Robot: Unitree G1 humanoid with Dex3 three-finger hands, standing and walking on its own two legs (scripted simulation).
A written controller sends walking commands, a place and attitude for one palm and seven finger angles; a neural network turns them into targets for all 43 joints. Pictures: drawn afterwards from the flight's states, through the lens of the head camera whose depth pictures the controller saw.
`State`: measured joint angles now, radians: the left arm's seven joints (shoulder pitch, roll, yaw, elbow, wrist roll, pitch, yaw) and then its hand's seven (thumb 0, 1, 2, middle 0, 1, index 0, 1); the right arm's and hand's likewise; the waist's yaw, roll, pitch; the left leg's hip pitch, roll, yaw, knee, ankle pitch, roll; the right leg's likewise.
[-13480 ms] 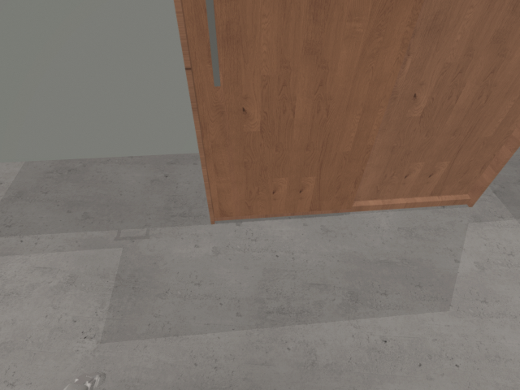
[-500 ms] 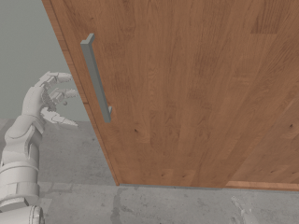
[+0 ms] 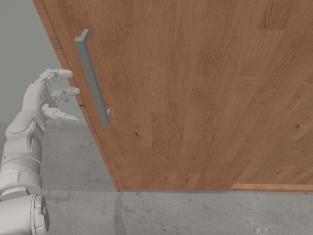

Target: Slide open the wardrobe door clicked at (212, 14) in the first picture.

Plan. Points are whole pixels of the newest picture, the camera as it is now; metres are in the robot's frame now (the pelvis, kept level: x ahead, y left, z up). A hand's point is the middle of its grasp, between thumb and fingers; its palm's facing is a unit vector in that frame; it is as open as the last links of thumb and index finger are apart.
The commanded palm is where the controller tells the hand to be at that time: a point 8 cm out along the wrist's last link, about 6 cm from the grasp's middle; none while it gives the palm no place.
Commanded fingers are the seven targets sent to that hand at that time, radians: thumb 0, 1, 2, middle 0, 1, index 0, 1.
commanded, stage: move the hooked fingers beside the handle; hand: left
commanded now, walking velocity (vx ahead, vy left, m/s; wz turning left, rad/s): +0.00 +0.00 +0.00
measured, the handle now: (97, 85) +0.47 +0.17 +0.14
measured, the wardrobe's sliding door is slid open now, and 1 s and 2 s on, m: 0.00 0.00 0.00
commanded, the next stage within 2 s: none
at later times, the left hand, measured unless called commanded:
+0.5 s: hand (67, 96) +0.40 +0.23 +0.16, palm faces +0.00 -1.00 -0.01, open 14.0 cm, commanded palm +0.38 +0.28 +0.16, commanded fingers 0.00 -0.50 0.30 -0.30 -1.20 -0.30 -1.20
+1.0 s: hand (65, 101) +0.40 +0.23 +0.15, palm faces +0.04 -1.00 -0.01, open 14.0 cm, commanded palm +0.37 +0.28 +0.16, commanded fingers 0.00 -0.50 0.30 -0.30 -1.20 -0.30 -1.20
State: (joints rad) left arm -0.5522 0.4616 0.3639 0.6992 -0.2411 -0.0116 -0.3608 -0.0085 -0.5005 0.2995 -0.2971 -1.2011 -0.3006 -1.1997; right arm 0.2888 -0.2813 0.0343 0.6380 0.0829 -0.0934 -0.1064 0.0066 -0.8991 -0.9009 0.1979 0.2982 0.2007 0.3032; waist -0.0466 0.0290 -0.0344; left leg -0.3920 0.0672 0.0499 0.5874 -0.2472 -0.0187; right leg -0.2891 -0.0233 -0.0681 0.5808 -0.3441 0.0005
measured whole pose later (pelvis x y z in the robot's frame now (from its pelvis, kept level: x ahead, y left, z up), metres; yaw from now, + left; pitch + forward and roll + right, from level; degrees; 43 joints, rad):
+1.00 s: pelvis +0.00 +0.00 +0.00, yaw +0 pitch +3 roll -1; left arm -0.54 0.46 0.35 0.69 -0.23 0.02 -0.32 -0.01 -0.50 0.30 -0.30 -1.20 -0.30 -1.20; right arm 0.27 -0.27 0.04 0.62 0.08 -0.06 -0.10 0.01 -0.90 -0.90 0.20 0.30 0.20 0.30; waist -0.04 0.03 -0.04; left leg -0.39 0.07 0.05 0.58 -0.25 -0.02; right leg -0.28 -0.02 -0.07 0.57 -0.34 0.00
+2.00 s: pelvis +0.01 +0.01 +0.00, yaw -1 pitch +4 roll -1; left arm -0.53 0.45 0.34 0.66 -0.25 -0.01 -0.35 -0.01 -0.50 0.30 -0.29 -1.20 -0.30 -1.20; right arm 0.31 -0.28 0.03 0.62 0.08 -0.05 -0.09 0.01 -0.90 -0.90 0.20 0.30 0.20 0.30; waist -0.04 0.04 -0.05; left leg -0.40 0.06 0.06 0.60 -0.26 -0.01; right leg -0.29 -0.03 -0.05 0.56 -0.34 0.01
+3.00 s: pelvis +0.01 +0.00 +0.00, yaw -1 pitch +3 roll -1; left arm -0.48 0.47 0.40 0.63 -0.25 -0.05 -0.36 -0.01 -0.50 0.30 -0.30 -1.20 -0.30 -1.20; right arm 0.35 -0.28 0.03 0.63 0.09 -0.05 -0.09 0.01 -0.90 -0.90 0.20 0.30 0.20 0.30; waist -0.05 0.03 -0.06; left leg -0.38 0.07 0.06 0.59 -0.26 -0.01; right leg -0.28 -0.01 -0.05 0.56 -0.34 0.01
